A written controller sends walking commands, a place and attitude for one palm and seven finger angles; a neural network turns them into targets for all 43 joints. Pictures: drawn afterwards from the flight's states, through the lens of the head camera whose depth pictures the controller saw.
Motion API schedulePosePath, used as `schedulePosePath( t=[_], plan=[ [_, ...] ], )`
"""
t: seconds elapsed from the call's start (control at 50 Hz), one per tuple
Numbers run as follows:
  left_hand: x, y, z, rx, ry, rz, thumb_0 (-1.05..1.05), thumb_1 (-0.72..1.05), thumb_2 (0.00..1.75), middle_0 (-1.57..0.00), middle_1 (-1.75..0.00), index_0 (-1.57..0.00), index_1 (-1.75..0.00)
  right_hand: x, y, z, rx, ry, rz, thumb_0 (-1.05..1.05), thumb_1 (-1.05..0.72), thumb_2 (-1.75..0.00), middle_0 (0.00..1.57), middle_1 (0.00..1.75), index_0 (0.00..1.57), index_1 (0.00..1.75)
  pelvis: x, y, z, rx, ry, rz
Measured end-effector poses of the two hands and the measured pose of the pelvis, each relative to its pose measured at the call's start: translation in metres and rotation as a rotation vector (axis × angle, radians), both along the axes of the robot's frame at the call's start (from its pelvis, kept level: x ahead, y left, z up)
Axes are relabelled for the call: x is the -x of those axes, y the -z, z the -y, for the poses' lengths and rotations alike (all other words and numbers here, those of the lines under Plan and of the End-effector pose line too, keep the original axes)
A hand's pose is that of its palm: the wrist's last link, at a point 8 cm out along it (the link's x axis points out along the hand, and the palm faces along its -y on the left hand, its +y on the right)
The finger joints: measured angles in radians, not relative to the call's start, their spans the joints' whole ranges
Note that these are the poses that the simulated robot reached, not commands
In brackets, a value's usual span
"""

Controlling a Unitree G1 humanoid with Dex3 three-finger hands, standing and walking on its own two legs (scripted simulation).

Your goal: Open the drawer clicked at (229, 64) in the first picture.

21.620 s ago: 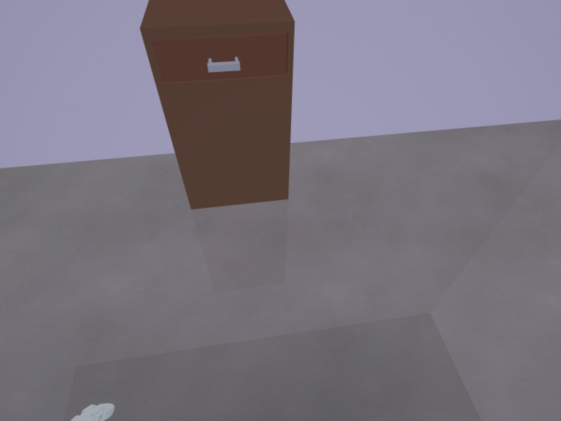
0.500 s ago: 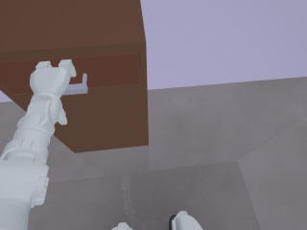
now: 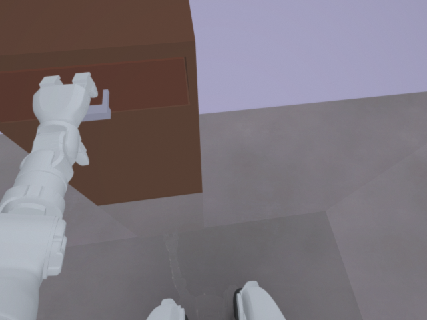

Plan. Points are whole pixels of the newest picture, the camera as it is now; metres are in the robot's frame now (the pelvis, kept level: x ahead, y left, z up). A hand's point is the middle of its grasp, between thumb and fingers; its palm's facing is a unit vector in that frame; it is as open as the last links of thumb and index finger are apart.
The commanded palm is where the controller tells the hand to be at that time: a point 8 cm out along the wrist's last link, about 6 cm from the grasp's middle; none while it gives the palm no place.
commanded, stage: lower the fingers behind the handle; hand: left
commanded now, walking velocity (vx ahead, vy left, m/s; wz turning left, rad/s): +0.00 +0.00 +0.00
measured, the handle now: (83, 105) +0.55 +0.24 +0.01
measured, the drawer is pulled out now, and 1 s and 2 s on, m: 0.00 0.00 0.00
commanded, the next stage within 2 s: lift the fingers back up to retry in 0.72 s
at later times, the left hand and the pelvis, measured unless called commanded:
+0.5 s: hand (77, 122) +0.50 +0.24 +0.02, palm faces -0.03 +0.03 -1.00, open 13.9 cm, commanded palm +0.48 +0.25 +0.04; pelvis -0.02 +0.00 -0.02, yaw +0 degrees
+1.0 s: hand (76, 123) +0.49 +0.24 +0.02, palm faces -0.05 +0.01 -1.00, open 13.9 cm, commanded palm +0.48 +0.25 +0.06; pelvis -0.03 +0.00 -0.02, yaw +0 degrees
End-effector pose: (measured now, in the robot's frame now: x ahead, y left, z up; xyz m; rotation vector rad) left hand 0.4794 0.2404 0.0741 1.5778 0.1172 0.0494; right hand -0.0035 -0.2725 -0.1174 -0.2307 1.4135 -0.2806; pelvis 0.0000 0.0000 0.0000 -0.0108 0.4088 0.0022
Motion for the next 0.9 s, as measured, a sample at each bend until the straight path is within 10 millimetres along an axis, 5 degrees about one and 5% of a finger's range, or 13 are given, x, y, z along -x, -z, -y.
schedulePosePath(
  t=[0.3,0.9],
  plan=[
    [0.000,0.003,0.001,-0.023,-0.002,-0.001,0.00,-0.49,0.31,-0.28,-1.30,-0.31,-1.20,-0.001,0.010,0.005,0.012,-0.015,0.036,0.00,-0.90,-0.90,0.20,0.30,0.20,0.30,0.011,0.012,0.002,-0.006,0.001,-0.020],
    [0.001,0.003,0.000,-0.017,0.006,0.000,0.00,-0.49,0.31,-0.26,-1.30,-0.31,-1.20,0.032,0.021,0.005,0.021,0.006,0.012,0.00,-0.90,-0.90,0.20,0.30,0.20,0.30,0.031,0.025,0.004,-0.009,0.004,-0.036]
  ],
)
